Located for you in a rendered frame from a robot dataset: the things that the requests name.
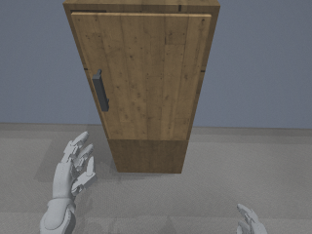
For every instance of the cupboard door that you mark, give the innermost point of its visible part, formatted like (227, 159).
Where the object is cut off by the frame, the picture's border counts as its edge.
(150, 67)

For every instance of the robot left forearm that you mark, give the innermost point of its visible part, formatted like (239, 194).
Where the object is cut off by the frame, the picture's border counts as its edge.
(59, 217)

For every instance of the robot right hand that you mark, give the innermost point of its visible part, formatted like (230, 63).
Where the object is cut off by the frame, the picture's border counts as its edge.
(253, 226)

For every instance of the handle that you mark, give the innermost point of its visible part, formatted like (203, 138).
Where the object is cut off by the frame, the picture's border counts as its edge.
(101, 95)

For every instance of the robot left hand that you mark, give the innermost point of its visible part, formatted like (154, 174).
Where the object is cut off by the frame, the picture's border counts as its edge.
(68, 169)

